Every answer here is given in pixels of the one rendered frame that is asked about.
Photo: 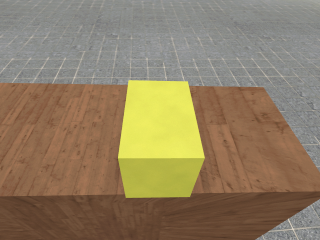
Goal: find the pedestal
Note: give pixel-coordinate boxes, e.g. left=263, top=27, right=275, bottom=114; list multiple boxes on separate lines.
left=0, top=82, right=320, bottom=240

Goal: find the carton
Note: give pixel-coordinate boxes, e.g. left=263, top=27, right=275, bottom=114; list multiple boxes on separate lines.
left=118, top=80, right=205, bottom=198

